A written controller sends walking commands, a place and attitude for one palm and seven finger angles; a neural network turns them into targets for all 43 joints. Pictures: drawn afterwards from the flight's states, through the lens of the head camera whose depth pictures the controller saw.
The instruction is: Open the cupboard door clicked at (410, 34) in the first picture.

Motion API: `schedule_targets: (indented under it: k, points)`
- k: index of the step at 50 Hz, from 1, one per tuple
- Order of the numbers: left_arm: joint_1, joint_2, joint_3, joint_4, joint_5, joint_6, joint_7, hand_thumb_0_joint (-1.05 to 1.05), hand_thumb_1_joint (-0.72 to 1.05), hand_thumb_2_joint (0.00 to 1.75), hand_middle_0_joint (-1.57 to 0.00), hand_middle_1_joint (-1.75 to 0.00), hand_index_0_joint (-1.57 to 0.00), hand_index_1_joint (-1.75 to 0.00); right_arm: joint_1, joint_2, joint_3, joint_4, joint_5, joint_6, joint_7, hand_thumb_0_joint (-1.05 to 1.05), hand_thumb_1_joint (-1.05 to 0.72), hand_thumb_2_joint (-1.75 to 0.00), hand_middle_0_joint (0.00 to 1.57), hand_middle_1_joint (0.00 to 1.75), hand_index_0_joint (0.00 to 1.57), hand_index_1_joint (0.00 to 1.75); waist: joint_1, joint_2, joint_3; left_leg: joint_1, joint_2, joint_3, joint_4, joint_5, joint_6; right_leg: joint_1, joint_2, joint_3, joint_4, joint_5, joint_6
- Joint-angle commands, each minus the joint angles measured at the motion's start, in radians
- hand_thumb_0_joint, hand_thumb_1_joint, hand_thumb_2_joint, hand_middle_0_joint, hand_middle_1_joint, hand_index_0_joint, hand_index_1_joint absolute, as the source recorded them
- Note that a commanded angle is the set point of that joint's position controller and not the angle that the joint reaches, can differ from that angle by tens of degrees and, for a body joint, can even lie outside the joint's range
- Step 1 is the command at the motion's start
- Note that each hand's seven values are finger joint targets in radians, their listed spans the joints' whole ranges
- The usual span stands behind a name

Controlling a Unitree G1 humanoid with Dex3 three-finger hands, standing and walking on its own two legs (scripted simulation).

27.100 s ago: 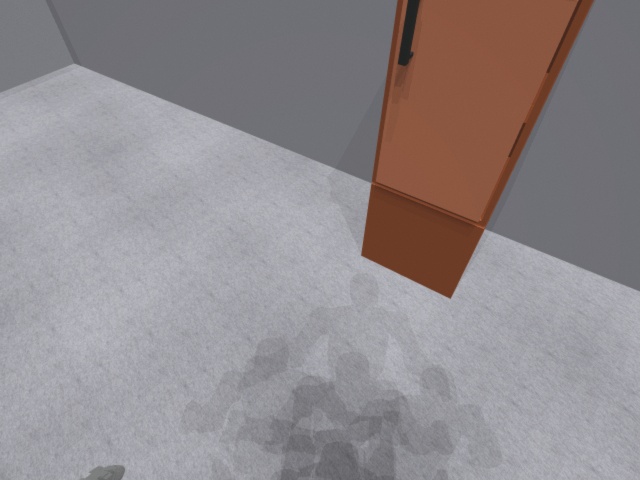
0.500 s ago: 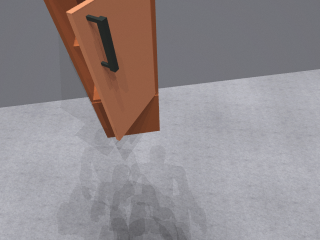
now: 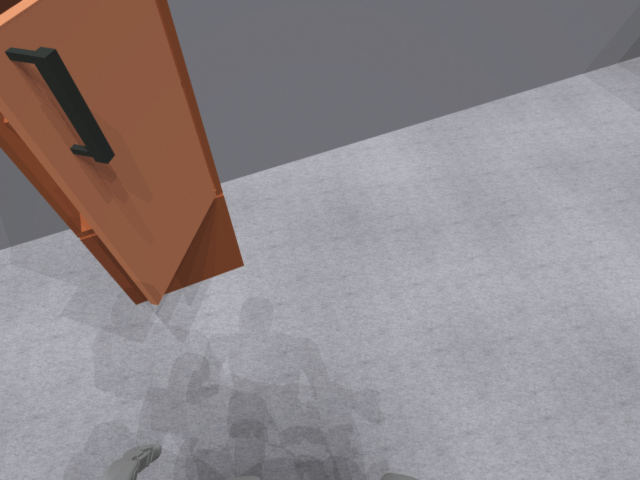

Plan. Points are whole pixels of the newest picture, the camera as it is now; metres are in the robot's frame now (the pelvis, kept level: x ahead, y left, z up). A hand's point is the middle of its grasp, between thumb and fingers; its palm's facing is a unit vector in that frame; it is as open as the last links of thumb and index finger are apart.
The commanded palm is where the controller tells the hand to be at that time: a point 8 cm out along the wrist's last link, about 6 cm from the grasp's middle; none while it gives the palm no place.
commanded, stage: walk to a spot facing it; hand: left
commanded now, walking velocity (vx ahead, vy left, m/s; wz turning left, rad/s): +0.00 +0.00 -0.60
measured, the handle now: (65, 110) +0.50 +0.38 +0.16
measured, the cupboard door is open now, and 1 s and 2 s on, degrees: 53 53 53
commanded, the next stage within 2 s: turn to face it in 1.92 s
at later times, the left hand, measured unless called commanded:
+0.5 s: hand (224, 429) +0.19 +0.16 -0.15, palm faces -0.30 -0.94 -0.16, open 7.4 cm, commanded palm none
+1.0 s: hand (331, 344) +0.34 +0.01 -0.18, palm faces -0.57 -0.81 -0.13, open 7.4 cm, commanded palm none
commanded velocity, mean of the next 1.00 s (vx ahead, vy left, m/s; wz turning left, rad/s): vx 0.27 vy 0.00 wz -0.50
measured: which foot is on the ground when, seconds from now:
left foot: down 0.00-0.02, up 0.04-0.30, down 0.32-0.68, up 0.70-0.96, down 0.98-1.00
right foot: up 0.00-0.00, down 0.02-0.32, up 0.34-0.66, down 0.68-0.98, up 1.00-1.00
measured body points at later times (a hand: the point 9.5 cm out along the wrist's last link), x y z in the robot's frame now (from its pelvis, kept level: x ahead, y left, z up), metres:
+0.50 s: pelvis +0.04 +0.00 +0.02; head +0.10 +0.01 +0.46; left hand +0.21 +0.21 -0.14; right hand -0.02 -0.26 -0.11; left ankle +0.05 +0.12 -0.73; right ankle +0.01 -0.15 -0.65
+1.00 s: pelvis +0.20 -0.11 +0.00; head +0.25 -0.11 +0.44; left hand +0.37 +0.06 -0.17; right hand +0.12 -0.36 -0.13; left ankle +0.32 -0.04 -0.73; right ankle +0.07 -0.19 -0.72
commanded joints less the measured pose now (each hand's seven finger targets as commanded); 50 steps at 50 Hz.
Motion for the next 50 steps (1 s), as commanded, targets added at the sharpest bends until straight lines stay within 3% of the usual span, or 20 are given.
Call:
schedule_targets:
  k: [1, 3, 6, 9, 14, 16, 17, 18, 22, 30, 32, 33, 34, 35, 36, 39, 47, 48, 49, 50]
  points:
    - [0.193, 0.301, 0.058, -0.02, 0.011, -0.037, 0.037, 0.0, 0.9, 0.9, -0.2, -0.3, -0.2, -0.3, -0.085, -0.109, -0.039, -0.138, 0.029, -0.004, 0.004, 0.0, -0.9, -0.9, 0.2, 0.3, 0.2, 0.3, 0.079, -0.35, -0.121, -0.342, -0.105, 0.004, 0.461, -0.369, 0.009, 0.25, -0.403, 0.59, -0.461, 0.473, -0.242]
    - [0.097, 0.254, 0.052, -0.049, 0.016, -0.032, 0.047, 0.0, 0.9, 0.9, -0.2, -0.3, -0.2, -0.3, -0.087, -0.134, -0.043, -0.118, 0.029, -0.001, 0.004, 0.0, -0.9, -0.9, 0.2, 0.3, 0.2, 0.3, 0.031, -0.332, -0.111, -0.362, -0.084, -0.113, 0.586, -0.247, 0.027, 0.153, -0.291, 0.584, -0.458, 0.16, -0.259]
    - [0.059, 0.179, 0.034, -0.049, 0.012, -0.039, 0.062, 0.0, 0.9, 0.9, -0.2, -0.3, -0.2, -0.3, -0.061, -0.115, -0.038, -0.083, 0.03, -0.01, 0.0, 0.0, -0.9, -0.9, 0.2, 0.3, 0.2, 0.3, -0.007, -0.218, -0.193, -0.282, -0.084, -0.096, 0.48, -0.17, 0.009, 0.235, -0.223, 0.416, -0.335, 0.577, -0.227]
    - [0.091, 0.193, 0.037, -0.026, 0.01, -0.038, 0.064, 0.0, 0.9, 0.9, -0.2, -0.3, -0.2, -0.3, -0.061, -0.08, -0.03, -0.072, 0.037, -0.007, -0.001, 0.0, -0.9, -0.9, 0.2, 0.3, 0.2, 0.3, 0.001, -0.147, -0.211, -0.21, -0.118, -0.071, 0.305, -0.142, 0.008, 0.253, -0.216, 0.431, -0.311, 0.664, -0.229]
    - [0.016, 0.166, 0.033, -0.034, 0.004, -0.029, 0.047, 0.0, 0.9, 0.9, -0.2, -0.3, -0.2, -0.3, 0.078, -0.101, -0.035, -0.038, 0.03, -0.029, -0.003, 0.0, -0.9, -0.9, 0.2, 0.3, 0.2, 0.3, -0.072, -0.146, -0.158, 0.139, -0.139, -0.059, -0.109, -0.008, 0.038, -0.039, -0.129, 0.454, -0.317, 0.041, -0.151]
    - [-0.024, 0.058, 0.006, -0.096, -0.007, -0.027, 0.021, 0.0, 0.9, 0.9, -0.2, -0.3, -0.2, -0.3, 0.219, -0.284, -0.067, -0.014, -0.007, -0.046, -0.02, 0.0, -0.9, -0.9, 0.2, 0.3, 0.2, 0.3, -0.137, 0.367, -0.145, 0.332, 0.31, -0.587, -0.426, -0.401, 0.204, -0.399, 0.103, 0.115, 0.144, -0.266, -0.025]
    - [-0.114, 0.099, 0.023, -0.128, 0.002, -0.041, 0.005, 0.0, 0.9, 0.9, -0.2, -0.3, -0.2, -0.3, 0.226, -0.3, -0.071, -0.017, -0.003, -0.053, -0.023, 0.0, -0.9, -0.9, 0.2, 0.3, 0.2, 0.3, -0.147, 0.198, -0.081, 0.219, 0.392, -0.647, -0.466, -0.39, 0.287, -0.417, -0.006, 0.143, 0.288, -0.199, -0.022]
    - [-0.125, 0.095, 0.029, -0.106, 0.015, -0.045, -0.004, 0.0, 0.9, 0.9, -0.2, -0.3, -0.2, -0.3, 0.196, -0.256, -0.062, -0.018, -0.007, -0.062, -0.012, 0.0, -0.9, -0.9, 0.2, 0.3, 0.2, 0.3, -0.116, 0.098, -0.05, 0.145, 0.324, -0.559, -0.444, -0.317, 0.265, -0.385, -0.024, 0.139, 0.374, -0.117, -0.02]
    - [-0.083, 0.03, 0.011, -0.067, 0.014, -0.036, -0.034, 0.0, 0.9, 0.9, -0.2, -0.3, -0.2, -0.3, 0.153, -0.167, -0.033, -0.005, -0.002, -0.079, -0.011, 0.0, -0.9, -0.9, 0.2, 0.3, 0.2, 0.3, -0.057, 0.16, -0.058, 0.159, 0.153, -0.164, -0.384, 0.0, 0.172, -0.333, -0.067, 0.058, 0.321, 0.068, 0.003]
    - [-0.165, 0.027, -0.005, -0.072, 0.012, -0.046, -0.038, 0.0, 0.9, 0.9, -0.2, -0.3, -0.2, -0.3, 0.245, -0.187, -0.04, 0.048, -0.01, -0.077, 0.008, 0.0, -0.9, -0.9, 0.2, 0.3, 0.2, 0.3, -0.084, 0.169, -0.069, 0.162, 0.19, 0.033, -0.303, 0.173, 0.147, -0.082, -0.031, -0.071, -0.054, 0.034, -0.029]
    - [-0.017, 0.057, 0.006, -0.017, 0.015, -0.06, -0.031, 0.0, 0.9, 0.9, -0.2, -0.3, -0.2, -0.3, 0.221, -0.186, -0.036, 0.046, -0.002, -0.076, 0.01, 0.0, -0.9, -0.9, 0.2, 0.3, 0.2, 0.3, 0.0, 0.092, -0.132, 0.074, 0.142, 0.11, -0.043, 0.365, 0.106, 0.21, 0.027, -0.108, -0.207, 0.099, -0.07]
    - [0.18, 0.154, 0.032, 0.041, 0.02, -0.076, -0.017, 0.0, 0.9, 0.9, -0.2, -0.3, -0.2, -0.3, 0.175, -0.153, -0.027, 0.018, 0.019, -0.08, 0.02, 0.0, -0.9, -0.9, 0.2, 0.3, 0.2, 0.3, 0.097, -0.09, -0.227, -0.182, 0.078, 0.181, 0.253, 0.338, 0.062, 0.564, -0.108, 0.095, -0.285, 0.007, -0.144]
    - [0.352, 0.293, 0.07, 0.083, 0.01, -0.085, 0.006, 0.0, 0.9, 0.9, -0.2, -0.3, -0.2, -0.3, 0.084, -0.079, -0.006, -0.061, 0.036, -0.083, 0.027, 0.0, -0.9, -0.9, 0.2, 0.3, 0.2, 0.3, 0.16, -0.394, -0.279, -0.511, -0.089, 0.152, 0.609, -0.298, 0.012, 0.708, -0.432, 0.619, -0.443, 0.095, -0.278]
    - [0.336, 0.293, 0.07, 0.085, -0.011, -0.075, 0.024, 0.0, 0.9, 0.9, -0.2, -0.3, -0.2, -0.3, -0.013, -0.115, -0.018, -0.078, 0.025, -0.079, 0.022, 0.0, -0.9, -0.9, 0.2, 0.3, 0.2, 0.3, 0.158, -0.185, -0.179, -0.587, -0.041, -0.052, 0.695, -0.294, 0.029, 0.586, -0.451, 0.634, -0.471, 0.139, -0.319]
    - [0.22, 0.265, 0.055, 0.055, -0.006, -0.07, 0.034, 0.0, 0.9, 0.9, -0.2, -0.3, -0.2, -0.3, 0.01, -0.102, -0.023, -0.076, 0.029, -0.075, 0.023, 0.0, -0.9, -0.9, 0.2, 0.3, 0.2, 0.3, 0.084, -0.227, -0.143, -0.564, 0.012, -0.075, 0.708, -0.256, 0.025, 0.435, -0.418, 0.593, -0.489, -0.116, -0.317]
    - [0.032, 0.142, 0.022, -0.003, 0.01, -0.089, 0.041, 0.0, 0.9, 0.9, -0.2, -0.3, -0.2, -0.3, 0.068, -0.089, -0.028, -0.007, 0.01, -0.051, 0.029, 0.0, -0.9, -0.9, 0.2, 0.3, 0.2, 0.3, -0.033, -0.205, -0.081, -0.34, 0.017, -0.063, 0.512, -0.072, 0.007, 0.131, -0.279, 0.311, -0.518, 0.058, -0.226]
    - [0.022, 0.115, 0.025, 0.037, 0.004, -0.098, 0.021, 0.0, 0.9, 0.9, -0.2, -0.3, -0.2, -0.3, 0.169, -0.086, -0.034, 0.037, 0.011, -0.086, 0.035, 0.0, -0.9, -0.9, 0.2, 0.3, 0.2, 0.3, -0.106, -0.053, -0.101, 0.14, -0.092, 0.031, -0.075, 0.107, 0.025, -0.033, -0.131, 0.221, -0.343, 0.009, -0.156]
    - [0.027, 0.061, 0.016, 0.028, 0.003, -0.097, 0.017, 0.0, 0.9, 0.9, -0.2, -0.3, -0.2, -0.3, 0.278, -0.16, -0.054, 0.068, 0.004, -0.096, 0.022, 0.0, -0.9, -0.9, 0.2, 0.3, 0.2, 0.3, -0.155, 0.132, -0.143, 0.289, 0.031, -0.166, -0.175, -0.044, 0.079, -0.151, -0.045, 0.162, -0.105, -0.004, -0.113]
    - [0.038, -0.008, -0.001, 0.001, -0.005, -0.098, 0.011, 0.0, 0.9, 0.9, -0.2, -0.3, -0.2, -0.3, 0.412, -0.262, -0.072, 0.091, -0.02, -0.104, 0.011, 0.0, -0.9, -0.9, 0.2, 0.3, 0.2, 0.3, -0.194, 0.369, -0.217, 0.414, 0.305, -0.536, -0.331, -0.153, 0.202, -0.324, 0.07, 0.004, 0.25, -0.188, -0.053]
    - [-0.031, 0.023, -0.005, -0.023, 0.006, -0.111, 0.013, 0.0, 0.9, 0.9, -0.2, -0.3, -0.2, -0.3, 0.425, -0.25, -0.065, 0.091, -0.015, -0.098, 0.006, 0.0, -0.9, -0.9, 0.2, 0.3, 0.2, 0.3, -0.197, 0.25, -0.185, 0.399, 0.37, -0.636, -0.352, -0.136, 0.284, -0.407, 0.003, 0.1, 0.419, -0.196, -0.068]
